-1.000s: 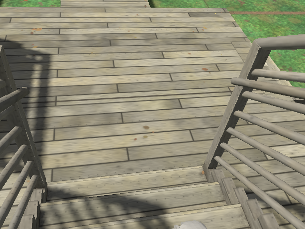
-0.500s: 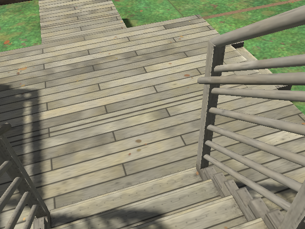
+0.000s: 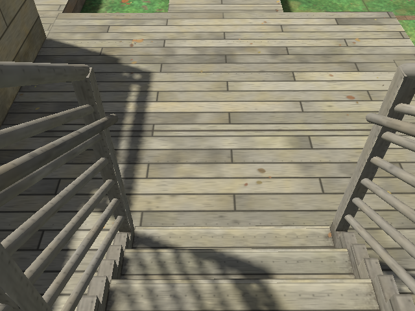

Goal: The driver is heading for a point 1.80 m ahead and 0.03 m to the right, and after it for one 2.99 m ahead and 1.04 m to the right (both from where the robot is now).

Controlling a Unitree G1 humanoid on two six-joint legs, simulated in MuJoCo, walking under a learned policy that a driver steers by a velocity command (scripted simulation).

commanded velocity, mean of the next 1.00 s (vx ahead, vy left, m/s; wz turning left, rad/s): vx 0.00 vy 0.00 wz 0.02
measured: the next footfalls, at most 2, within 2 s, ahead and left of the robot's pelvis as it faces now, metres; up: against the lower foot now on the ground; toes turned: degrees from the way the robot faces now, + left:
right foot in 0.48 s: -0.01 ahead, -0.07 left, +0.00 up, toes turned +15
left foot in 0.76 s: -0.05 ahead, +0.10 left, +0.00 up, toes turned -2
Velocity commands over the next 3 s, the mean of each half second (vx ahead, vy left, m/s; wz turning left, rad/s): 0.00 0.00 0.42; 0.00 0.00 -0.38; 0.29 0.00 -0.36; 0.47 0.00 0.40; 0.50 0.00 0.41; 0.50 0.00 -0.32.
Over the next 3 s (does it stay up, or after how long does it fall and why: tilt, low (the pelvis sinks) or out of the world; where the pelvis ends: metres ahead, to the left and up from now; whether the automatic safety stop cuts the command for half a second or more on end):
stays up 0.77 0.05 -0.53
